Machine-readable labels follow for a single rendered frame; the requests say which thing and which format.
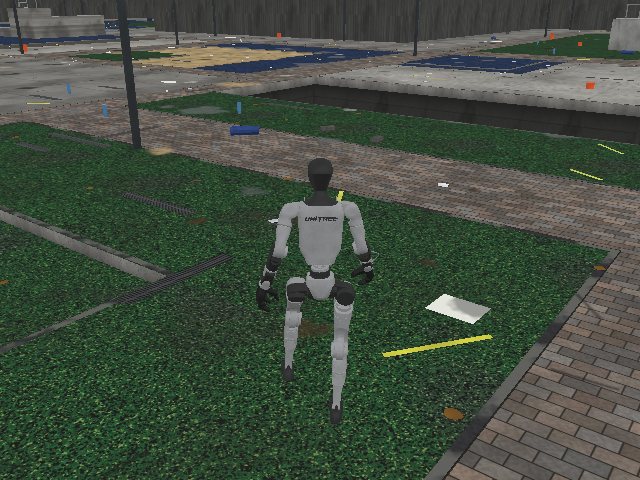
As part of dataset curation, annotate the robot head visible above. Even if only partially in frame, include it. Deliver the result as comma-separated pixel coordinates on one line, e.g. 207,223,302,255
303,158,338,206

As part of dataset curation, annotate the robot torso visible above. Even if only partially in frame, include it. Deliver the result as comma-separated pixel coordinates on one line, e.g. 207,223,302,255
297,196,344,300

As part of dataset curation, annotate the robot right upper arm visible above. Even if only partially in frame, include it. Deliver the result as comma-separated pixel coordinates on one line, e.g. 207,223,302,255
341,201,368,255

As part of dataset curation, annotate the robot left forearm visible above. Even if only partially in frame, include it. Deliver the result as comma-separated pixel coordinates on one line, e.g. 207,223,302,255
259,243,282,290

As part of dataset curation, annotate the robot left upper arm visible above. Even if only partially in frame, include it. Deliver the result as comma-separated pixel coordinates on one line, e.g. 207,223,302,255
272,202,300,259

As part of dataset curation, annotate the robot left hand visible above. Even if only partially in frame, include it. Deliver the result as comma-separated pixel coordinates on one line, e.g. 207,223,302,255
256,285,279,312

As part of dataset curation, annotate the robot right forearm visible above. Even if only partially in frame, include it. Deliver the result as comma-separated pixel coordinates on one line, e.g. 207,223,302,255
357,239,373,272

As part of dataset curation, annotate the robot right hand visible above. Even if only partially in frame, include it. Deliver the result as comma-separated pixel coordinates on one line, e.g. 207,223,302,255
351,267,374,285

